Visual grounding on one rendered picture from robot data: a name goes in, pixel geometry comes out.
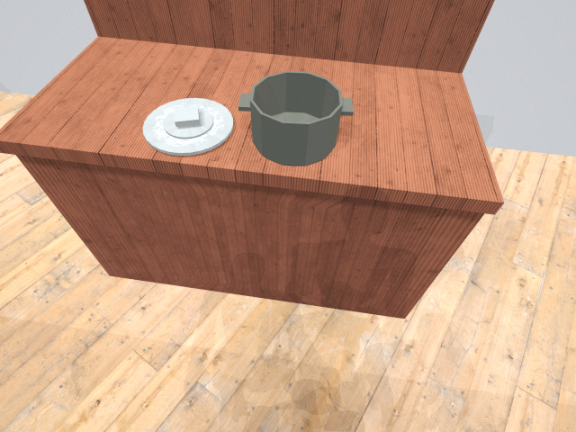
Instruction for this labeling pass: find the pot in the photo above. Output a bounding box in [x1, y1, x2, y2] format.
[238, 71, 354, 167]

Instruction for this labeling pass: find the table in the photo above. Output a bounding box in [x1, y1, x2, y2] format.
[0, 0, 504, 319]

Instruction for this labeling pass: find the lid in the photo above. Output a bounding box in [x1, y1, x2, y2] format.
[142, 98, 233, 156]

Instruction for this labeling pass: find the knob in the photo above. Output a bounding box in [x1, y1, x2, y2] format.
[175, 105, 200, 127]

